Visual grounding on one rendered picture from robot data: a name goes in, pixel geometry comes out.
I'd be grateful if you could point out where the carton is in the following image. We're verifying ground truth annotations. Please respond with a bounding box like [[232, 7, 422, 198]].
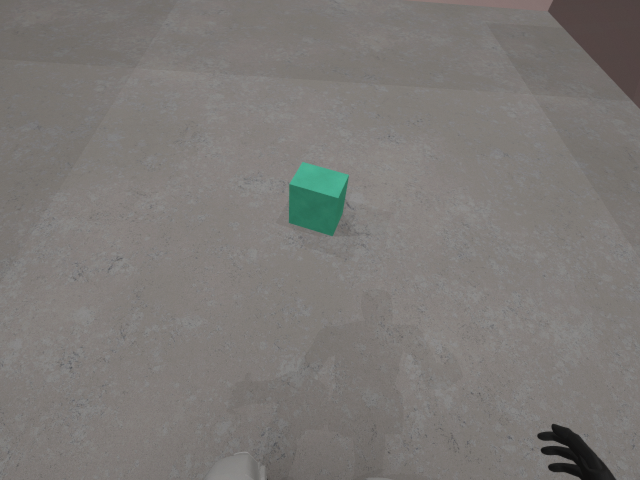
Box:
[[289, 162, 349, 236]]

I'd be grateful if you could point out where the robot left thigh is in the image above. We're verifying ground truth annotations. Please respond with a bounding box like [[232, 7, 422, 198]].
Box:
[[203, 455, 267, 480]]

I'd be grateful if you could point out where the right robot hand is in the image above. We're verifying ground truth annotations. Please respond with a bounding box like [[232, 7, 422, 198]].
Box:
[[537, 424, 616, 480]]

